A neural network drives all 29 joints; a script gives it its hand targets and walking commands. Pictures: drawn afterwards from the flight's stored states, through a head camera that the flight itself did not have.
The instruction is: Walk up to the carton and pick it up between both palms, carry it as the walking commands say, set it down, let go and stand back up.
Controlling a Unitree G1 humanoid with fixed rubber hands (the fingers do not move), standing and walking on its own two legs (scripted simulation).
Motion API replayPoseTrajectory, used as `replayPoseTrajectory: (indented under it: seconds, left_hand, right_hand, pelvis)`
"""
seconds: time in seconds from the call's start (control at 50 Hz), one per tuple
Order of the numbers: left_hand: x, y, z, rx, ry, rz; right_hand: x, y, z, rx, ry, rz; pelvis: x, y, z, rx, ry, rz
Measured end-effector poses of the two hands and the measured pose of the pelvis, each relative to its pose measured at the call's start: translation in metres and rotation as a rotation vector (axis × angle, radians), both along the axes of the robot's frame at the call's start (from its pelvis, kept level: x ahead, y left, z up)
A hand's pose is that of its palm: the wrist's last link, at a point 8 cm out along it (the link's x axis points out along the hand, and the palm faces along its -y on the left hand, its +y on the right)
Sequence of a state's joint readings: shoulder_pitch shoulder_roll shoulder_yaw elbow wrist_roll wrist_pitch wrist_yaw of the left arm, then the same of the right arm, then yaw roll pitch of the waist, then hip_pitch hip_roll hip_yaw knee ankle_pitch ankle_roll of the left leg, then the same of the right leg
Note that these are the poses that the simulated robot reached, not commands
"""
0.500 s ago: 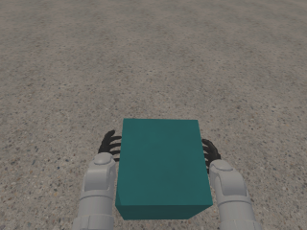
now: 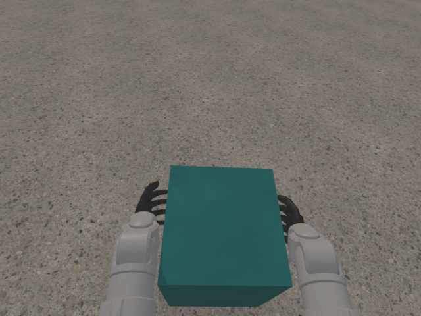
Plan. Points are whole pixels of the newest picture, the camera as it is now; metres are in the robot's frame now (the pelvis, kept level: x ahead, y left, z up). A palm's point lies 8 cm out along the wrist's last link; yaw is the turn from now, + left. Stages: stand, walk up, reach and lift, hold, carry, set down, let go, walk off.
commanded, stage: hold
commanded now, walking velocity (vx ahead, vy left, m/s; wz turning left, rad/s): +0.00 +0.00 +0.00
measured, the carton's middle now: (217, 241) +0.28 +0.00 -0.03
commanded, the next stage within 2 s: carry in 0.72 s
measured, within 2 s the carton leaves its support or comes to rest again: neither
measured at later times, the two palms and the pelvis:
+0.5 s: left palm (144, 220) +0.28 +0.14 +0.04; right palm (296, 232) +0.26 -0.15 +0.03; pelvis +0.00 +0.00 +0.00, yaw +0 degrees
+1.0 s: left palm (154, 200) +0.31 +0.12 +0.07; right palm (305, 213) +0.29 -0.17 +0.06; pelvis +0.02 -0.02 +0.01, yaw +0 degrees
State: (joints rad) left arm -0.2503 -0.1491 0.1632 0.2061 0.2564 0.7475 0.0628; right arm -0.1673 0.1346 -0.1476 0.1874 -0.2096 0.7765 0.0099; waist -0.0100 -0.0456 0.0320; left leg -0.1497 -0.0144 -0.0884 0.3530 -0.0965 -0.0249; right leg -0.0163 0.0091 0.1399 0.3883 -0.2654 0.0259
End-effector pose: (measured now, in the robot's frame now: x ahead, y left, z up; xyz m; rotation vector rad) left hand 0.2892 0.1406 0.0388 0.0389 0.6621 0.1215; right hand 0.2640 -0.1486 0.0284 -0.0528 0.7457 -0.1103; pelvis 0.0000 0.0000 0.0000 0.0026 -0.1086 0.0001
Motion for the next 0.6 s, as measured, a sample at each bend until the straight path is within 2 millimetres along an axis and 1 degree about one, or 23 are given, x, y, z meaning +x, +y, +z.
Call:
replayPoseTrajectory:
  seconds: [0.18, 0.26, 0.36, 0.46, 0.6]
  left_hand:
    - [-0.006, 0.0002, -0.0025, -0.004, -0.002, 0.003]
    - [-0.0056, -0.0016, -0.0034, 0.0, 0.007, -0.003]
    - [-0.003, -0.0038, -0.0002, -0.008, -0.007, -0.008]
    - [-0.0043, -0.0009, 0.0027, -0.012, -0.018, -0.005]
    - [-0.0057, 0.0013, 0.0006, -0.009, -0.002, -0.001]
  right_hand:
    - [-0.0025, -0.0002, 0.0004, -0.01, -0.004, 0.01]
    - [-0.004, -0.0019, -0.0016, -0.006, 0.005, 0.003]
    - [-0.0051, -0.0036, 0.0007, -0.003, -0.009, -0.01]
    - [-0.0048, -0.0008, 0.0049, -0.015, -0.018, -0.002]
    - [-0.0061, 0.0014, 0.0011, 0.0, -0.003, -0.007]
  pelvis:
    - [0.0003, -0.0027, 0.0004, -0.001, -0.004, 0.003]
    - [-0.0015, -0.0023, 0.0001, -0.001, -0.006, 0.005]
    - [-0.0024, -0.0015, -0.0006, -0.001, 0.001, 0.002]
    - [-0.0025, -0.0008, -0.0004, 0.0, -0.006, -0.002]
    - [-0.0052, 0.0023, -0.0012, -0.003, -0.013, 0.0]
